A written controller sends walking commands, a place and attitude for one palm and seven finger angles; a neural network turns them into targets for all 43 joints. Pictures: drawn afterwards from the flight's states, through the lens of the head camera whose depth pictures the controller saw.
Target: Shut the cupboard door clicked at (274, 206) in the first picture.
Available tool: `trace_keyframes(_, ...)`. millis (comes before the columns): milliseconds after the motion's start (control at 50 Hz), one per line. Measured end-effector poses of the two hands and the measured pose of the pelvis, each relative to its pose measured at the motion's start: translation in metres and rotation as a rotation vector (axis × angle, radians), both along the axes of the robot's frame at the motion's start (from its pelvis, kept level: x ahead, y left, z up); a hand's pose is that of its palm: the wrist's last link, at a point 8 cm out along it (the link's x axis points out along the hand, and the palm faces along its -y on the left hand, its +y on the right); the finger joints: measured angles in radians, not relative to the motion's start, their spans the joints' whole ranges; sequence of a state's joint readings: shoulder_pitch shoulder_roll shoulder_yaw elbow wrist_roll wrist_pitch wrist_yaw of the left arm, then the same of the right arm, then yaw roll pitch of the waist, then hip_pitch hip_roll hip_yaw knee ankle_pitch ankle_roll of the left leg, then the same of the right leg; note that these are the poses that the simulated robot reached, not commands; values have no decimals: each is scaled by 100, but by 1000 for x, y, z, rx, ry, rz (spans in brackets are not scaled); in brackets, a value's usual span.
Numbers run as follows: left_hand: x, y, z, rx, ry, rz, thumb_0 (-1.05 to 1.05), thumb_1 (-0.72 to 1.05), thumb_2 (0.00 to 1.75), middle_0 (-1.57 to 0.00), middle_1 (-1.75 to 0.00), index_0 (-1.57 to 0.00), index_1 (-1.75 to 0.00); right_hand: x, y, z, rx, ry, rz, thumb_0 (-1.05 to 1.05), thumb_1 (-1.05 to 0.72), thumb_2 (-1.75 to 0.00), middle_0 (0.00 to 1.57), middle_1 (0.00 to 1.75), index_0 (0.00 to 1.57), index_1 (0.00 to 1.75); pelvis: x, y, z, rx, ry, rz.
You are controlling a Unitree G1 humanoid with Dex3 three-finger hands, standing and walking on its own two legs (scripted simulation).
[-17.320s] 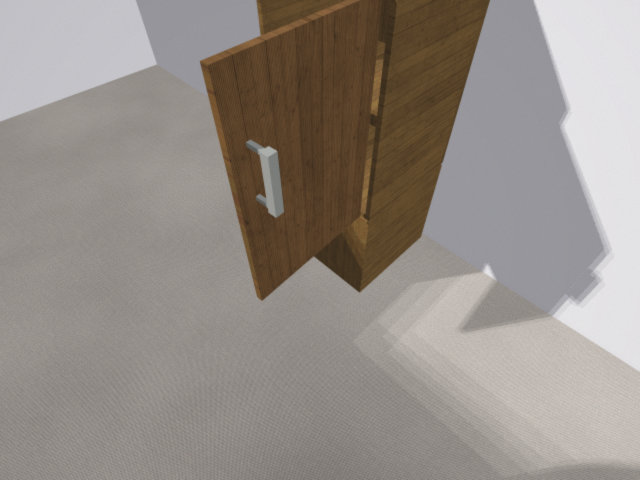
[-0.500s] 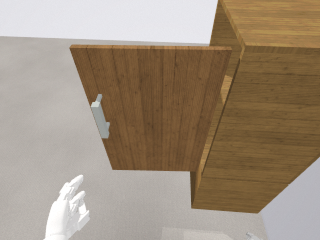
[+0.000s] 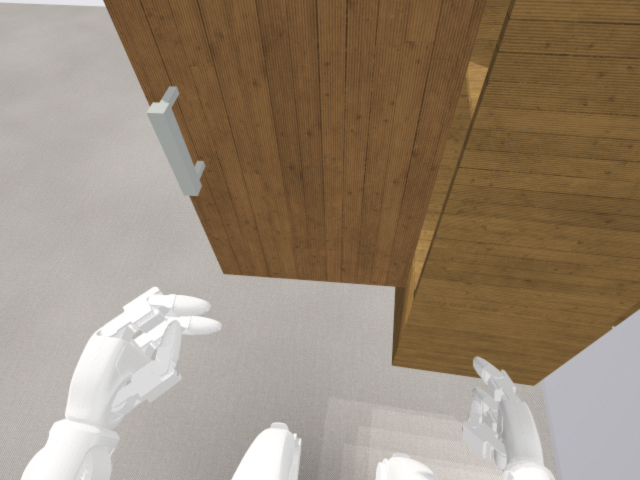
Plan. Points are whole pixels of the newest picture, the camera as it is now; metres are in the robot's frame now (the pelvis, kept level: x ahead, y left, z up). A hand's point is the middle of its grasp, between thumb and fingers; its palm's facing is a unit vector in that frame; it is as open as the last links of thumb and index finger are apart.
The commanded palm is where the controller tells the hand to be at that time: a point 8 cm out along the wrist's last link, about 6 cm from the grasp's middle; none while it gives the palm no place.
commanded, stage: raise the hand and make a fist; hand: left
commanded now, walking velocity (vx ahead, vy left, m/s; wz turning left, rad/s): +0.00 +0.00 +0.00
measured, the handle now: (182, 143) +0.50 +0.24 +0.14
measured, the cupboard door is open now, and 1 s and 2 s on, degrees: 93 93 93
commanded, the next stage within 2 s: bring the fist close to the handle in 1.24 s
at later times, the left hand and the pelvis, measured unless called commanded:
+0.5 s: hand (124, 342) +0.23 +0.22 +0.11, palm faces -0.01 -1.00 -0.04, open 3.2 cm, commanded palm +0.20 +0.27 +0.12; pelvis +0.01 +0.04 +0.04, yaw -2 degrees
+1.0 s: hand (115, 313) +0.25 +0.23 +0.14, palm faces -0.03 -1.00 -0.03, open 3.1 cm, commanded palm +0.22 +0.28 +0.14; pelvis +0.02 +0.04 +0.06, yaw +0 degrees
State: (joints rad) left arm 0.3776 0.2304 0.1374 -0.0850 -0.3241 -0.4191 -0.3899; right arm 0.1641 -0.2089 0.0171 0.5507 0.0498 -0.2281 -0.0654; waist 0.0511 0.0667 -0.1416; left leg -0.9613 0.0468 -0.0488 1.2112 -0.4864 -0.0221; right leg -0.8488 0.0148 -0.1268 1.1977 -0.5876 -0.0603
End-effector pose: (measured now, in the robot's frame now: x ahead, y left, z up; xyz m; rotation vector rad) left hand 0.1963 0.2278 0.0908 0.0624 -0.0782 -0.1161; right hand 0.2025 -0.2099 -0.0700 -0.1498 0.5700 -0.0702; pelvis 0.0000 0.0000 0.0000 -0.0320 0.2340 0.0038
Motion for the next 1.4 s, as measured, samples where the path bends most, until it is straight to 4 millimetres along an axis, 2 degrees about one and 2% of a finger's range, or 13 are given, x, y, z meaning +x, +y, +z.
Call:
trace_keyframes(60,16,-6,-17,-33,204,-39,1,90,90,-70,-85,-70,-85,-27,-4,-1,26,75,-73,1,-90,-90,20,30,21,30,4,1,10,20,-6,-16)
trace_keyframes(100,16,1,-20,-48,273,20,1,90,89,-74,-89,-74,-89,-43,-10,3,20,121,-119,1,-90,-90,20,30,21,30,8,3,18,30,-14,-29)
trace_keyframes(220,0,41,12,-1,115,232,2,90,89,-85,-101,-84,-101,-70,-27,13,-65,199,-156,1,-90,-90,20,30,20,30,17,12,28,25,-20,-34)
trace_keyframes(280,-4,44,15,2,51,195,2,91,90,-90,-107,-90,-107,-67,-30,16,-107,194,-135,1,-90,-90,20,30,20,30,14,19,26,10,-17,-20)
trace_keyframes(400,4,29,-3,-43,140,30,2,91,90,-102,-119,-101,-119,-46,-16,32,-126,100,-122,1,-90,-90,20,30,20,30,10,33,28,-6,-25,-21)
trace_keyframes(580,12,60,45,-26,-2,174,2,90,90,-118,-137,-118,-137,-10,34,62,-49,-22,-24,1,-90,-90,20,30,20,30,15,44,41,-16,-74,-15)
trace_keyframes(700,15,53,26,-33,139,97,1,90,90,-126,-146,-125,-146,-6,49,67,-36,-21,31,1,-90,-90,20,30,21,30,15,49,47,-20,-95,-3)
trace_keyframes(760,18,53,28,-26,151,86,2,90,90,-128,-148,-127,-148,-11,48,68,-46,-5,30,1,-90,-90,20,30,21,30,15,48,50,-18,-105,-6)
trace_keyframes(900,28,66,66,-7,-10,150,2,90,90,-130,-150,-129,-150,-25,35,65,-56,39,14,1,-90,-90,20,30,21,30,17,44,55,-15,-120,-3)
trace_keyframes(940,31,63,64,-15,14,137,2,90,90,-130,-150,-129,-150,-28,30,63,-53,49,3,1,-90,-90,20,30,21,30,17,44,56,-14,-121,-2)
trace_keyframes(1060,29,43,36,-36,181,74,1,90,90,-130,-150,-130,-150,-36,13,64,-61,57,-38,1,-90,-90,20,30,21,30,18,38,59,0,-120,-14)
trace_keyframes(1240,25,41,63,-3,-10,156,2,90,90,-130,-150,-130,-150,-32,-1,59,-64,51,-23,1,-90,-90,20,30,20,30,16,25,55,6,-120,-8)
trace_keyframes(1400,22,21,42,-16,143,82,2,90,90,-130,-150,-130,-150,-28,-7,59,-37,26,-46,1,-90,-90,20,30,21,30,17,18,57,18,-120,-16)
